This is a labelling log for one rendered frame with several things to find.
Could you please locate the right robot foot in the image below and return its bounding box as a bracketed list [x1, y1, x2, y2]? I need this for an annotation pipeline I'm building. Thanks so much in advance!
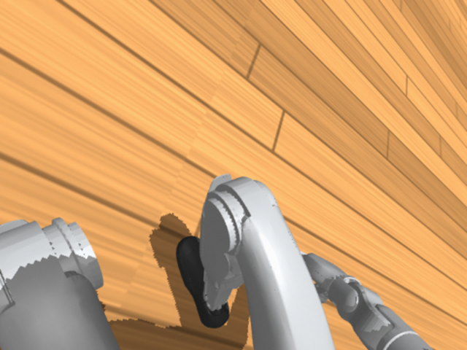
[176, 236, 229, 328]

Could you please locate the right robot arm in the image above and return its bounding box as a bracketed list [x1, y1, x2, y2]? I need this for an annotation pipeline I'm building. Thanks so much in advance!
[328, 275, 433, 350]

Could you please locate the right robot hand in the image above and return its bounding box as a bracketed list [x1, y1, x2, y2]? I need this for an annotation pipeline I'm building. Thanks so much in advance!
[300, 251, 347, 303]

